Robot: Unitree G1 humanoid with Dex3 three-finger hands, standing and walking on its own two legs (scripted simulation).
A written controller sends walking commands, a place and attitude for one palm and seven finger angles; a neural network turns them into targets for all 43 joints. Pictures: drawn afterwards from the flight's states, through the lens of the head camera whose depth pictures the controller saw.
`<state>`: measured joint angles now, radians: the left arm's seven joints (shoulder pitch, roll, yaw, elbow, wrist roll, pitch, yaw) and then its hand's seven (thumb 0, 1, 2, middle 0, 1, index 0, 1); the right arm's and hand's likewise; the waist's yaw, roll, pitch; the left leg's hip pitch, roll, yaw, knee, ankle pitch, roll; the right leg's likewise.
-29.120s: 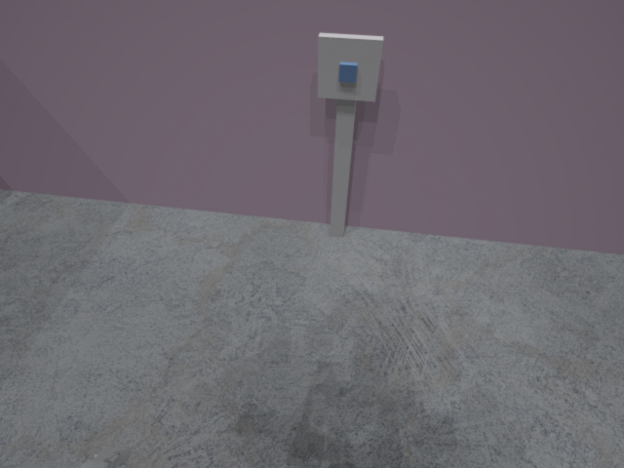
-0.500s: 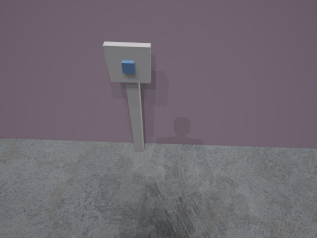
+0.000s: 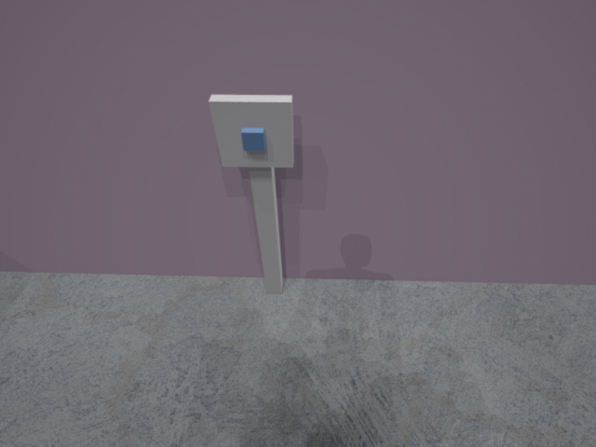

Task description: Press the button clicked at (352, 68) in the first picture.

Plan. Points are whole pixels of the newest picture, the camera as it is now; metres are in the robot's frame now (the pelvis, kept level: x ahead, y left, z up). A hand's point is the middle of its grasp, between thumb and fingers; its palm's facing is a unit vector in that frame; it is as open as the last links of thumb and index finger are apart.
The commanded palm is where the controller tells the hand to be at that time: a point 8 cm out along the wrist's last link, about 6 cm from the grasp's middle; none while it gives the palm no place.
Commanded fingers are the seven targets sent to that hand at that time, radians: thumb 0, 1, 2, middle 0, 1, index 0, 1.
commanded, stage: let the arm hang, fingers relaxed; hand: left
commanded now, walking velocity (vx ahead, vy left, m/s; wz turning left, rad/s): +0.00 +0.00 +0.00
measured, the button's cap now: (253, 138) +0.75 +0.15 -0.02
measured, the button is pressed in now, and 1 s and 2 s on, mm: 0 0 0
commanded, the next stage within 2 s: stand and wait in 0.32 s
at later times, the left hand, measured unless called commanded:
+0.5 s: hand out of the picture +0.00 +0.15 -0.17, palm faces +0.04 -0.98 -0.18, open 7.3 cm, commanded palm none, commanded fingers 0.00 0.90 0.90 -0.20 -0.30 -0.20 -0.30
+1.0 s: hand out of the picture +0.03 +0.14 -0.17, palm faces +0.03 -0.98 -0.19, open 7.3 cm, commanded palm none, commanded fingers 0.00 0.90 0.90 -0.20 -0.30 -0.20 -0.30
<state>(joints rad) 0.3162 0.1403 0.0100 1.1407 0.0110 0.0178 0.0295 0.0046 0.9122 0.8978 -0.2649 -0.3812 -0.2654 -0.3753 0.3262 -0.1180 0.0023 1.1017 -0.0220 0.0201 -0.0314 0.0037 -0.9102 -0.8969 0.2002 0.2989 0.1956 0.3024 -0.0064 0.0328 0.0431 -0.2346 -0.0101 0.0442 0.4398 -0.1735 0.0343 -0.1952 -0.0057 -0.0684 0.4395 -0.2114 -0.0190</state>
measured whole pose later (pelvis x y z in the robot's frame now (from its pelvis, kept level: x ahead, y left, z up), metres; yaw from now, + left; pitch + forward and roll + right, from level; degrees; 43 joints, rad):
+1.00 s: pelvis +0.04 -0.02 +0.00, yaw +0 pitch -2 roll +0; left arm 0.27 0.12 0.01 1.15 0.00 -0.01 0.04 0.00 0.91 0.90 -0.20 -0.30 -0.20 -0.30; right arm 0.27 -0.13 0.00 1.14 -0.02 0.00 -0.05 0.00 -0.91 -0.90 0.20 0.30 0.19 0.30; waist -0.01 0.02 0.06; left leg -0.16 0.01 0.04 0.39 -0.20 0.00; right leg -0.13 0.02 -0.07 0.39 -0.24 -0.05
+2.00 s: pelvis +0.04 -0.04 +0.00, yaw +0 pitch -2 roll +0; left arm 0.26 0.15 0.01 1.15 0.00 -0.01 0.03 0.00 0.91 0.90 -0.20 -0.30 -0.20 -0.30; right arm 0.27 -0.16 0.00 1.15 -0.02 0.00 -0.05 0.00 -0.91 -0.90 0.20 0.30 0.19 0.30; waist -0.01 0.02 0.07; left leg -0.13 0.04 0.03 0.38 -0.21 -0.03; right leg -0.08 0.05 -0.08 0.36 -0.24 -0.07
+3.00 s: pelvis +0.05 -0.03 +0.01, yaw -1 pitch -2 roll +0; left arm 0.20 0.20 0.01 1.15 0.00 -0.02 0.02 0.00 0.91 0.90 -0.20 -0.30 -0.20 -0.30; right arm 0.21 -0.21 0.00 1.14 -0.02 0.00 -0.04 0.00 -0.91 -0.90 0.20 0.30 0.20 0.30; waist -0.01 0.02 0.07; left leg -0.11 0.03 0.04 0.34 -0.19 -0.02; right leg -0.07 0.04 -0.07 0.33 -0.23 -0.06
